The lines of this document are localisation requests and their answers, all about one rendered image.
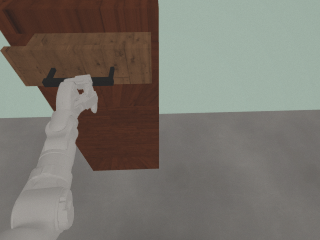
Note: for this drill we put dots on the left robot forearm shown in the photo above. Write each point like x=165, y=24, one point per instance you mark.
x=57, y=156

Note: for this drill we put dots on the drawer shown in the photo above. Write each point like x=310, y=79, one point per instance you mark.
x=77, y=54

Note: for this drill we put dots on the left robot hand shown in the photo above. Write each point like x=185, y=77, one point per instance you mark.
x=68, y=97

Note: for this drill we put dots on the left robot upper arm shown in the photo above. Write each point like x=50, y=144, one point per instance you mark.
x=41, y=214

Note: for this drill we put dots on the cabinet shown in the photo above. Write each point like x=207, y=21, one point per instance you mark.
x=123, y=134

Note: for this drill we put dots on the handle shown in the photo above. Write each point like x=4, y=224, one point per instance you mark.
x=49, y=81

